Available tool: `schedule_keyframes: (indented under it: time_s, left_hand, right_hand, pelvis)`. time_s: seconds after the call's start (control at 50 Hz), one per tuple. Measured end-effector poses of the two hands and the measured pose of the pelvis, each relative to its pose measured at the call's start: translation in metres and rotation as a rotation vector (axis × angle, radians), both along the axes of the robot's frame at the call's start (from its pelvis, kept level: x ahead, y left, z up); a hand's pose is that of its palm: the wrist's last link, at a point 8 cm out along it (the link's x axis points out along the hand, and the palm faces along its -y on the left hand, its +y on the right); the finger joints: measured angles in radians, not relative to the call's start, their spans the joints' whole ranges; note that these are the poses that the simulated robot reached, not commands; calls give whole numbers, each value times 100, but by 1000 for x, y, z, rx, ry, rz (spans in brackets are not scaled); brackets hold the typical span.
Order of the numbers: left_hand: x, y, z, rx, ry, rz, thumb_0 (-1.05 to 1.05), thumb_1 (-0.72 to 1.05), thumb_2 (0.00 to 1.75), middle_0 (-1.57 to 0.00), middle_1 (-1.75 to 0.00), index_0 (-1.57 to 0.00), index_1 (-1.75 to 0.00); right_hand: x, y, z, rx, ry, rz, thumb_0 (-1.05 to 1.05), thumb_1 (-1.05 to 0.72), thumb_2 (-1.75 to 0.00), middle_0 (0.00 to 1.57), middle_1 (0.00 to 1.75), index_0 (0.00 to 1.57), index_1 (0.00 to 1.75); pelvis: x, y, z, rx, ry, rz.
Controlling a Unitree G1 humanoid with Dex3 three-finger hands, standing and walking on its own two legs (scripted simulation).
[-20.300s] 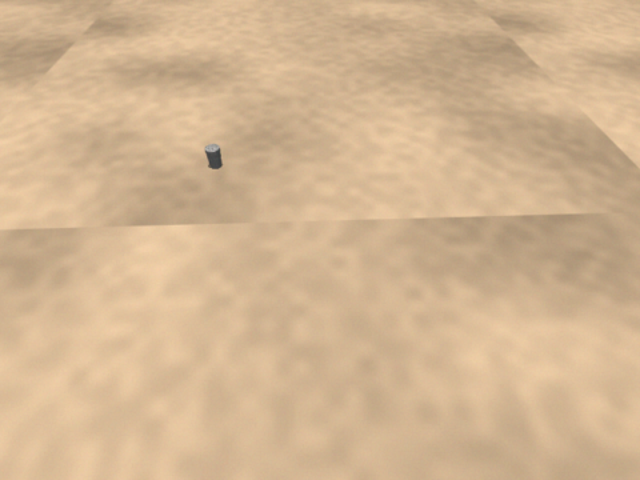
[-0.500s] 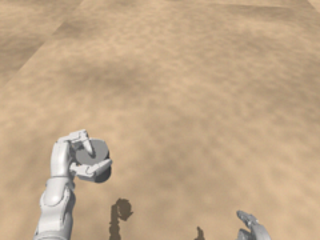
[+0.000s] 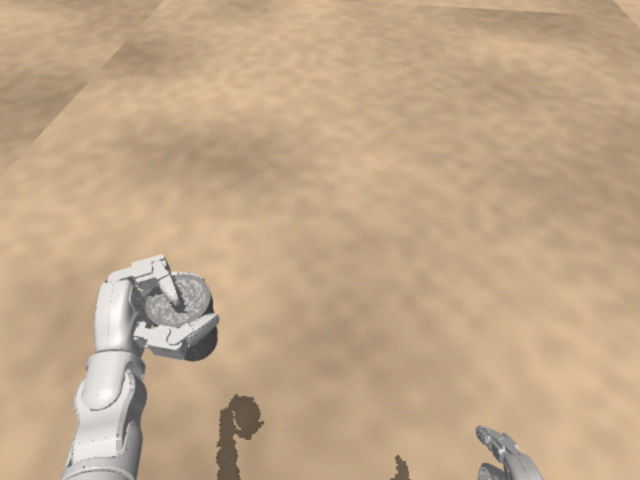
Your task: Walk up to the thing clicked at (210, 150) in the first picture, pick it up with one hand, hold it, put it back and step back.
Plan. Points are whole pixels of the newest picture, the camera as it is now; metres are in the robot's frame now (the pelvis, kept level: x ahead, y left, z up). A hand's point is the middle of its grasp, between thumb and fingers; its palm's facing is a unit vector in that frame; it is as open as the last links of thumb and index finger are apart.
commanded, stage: hold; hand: left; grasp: from the side
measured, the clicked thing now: (188, 322) +0.33 +0.17 +0.01
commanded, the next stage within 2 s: crouch in 0.48 s
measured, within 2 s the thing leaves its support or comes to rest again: neither
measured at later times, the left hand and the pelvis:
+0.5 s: hand (174, 302) +0.33 +0.17 +0.06, palm faces +0.06 -1.00 +0.01, open 6.5 cm; pelvis +0.00 +0.00 +0.00, yaw +0 degrees
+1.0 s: hand (194, 333) +0.34 +0.18 -0.05, palm faces +0.09 -1.00 +0.02, open 6.5 cm; pelvis -0.02 +0.00 -0.05, yaw +0 degrees
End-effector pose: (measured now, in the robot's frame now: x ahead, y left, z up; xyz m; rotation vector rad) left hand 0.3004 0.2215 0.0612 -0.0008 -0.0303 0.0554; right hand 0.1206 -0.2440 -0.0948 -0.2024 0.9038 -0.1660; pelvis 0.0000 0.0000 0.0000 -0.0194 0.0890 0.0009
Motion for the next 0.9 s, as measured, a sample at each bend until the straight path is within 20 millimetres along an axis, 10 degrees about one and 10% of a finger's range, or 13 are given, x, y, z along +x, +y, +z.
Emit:
schedule_keyframes:
  time_s: [0.66,0.9]
  left_hand:
    - [2,-1,-5,-2,20,-17,5,-29,94,-69,-103,-128,-136]
    - [4,5,-66,-24,77,44,5,-28,94,-69,-103,-128,-133]
  right_hand:
    - [3,6,2,-3,-17,1,1,-91,-90,20,30,20,30]
    - [-7,2,-21,-21,37,31,1,-88,-89,20,30,20,30]
  pelvis:
    - [0,5,0,-4,3,-3]
    - [-11,5,-23,-6,97,-1]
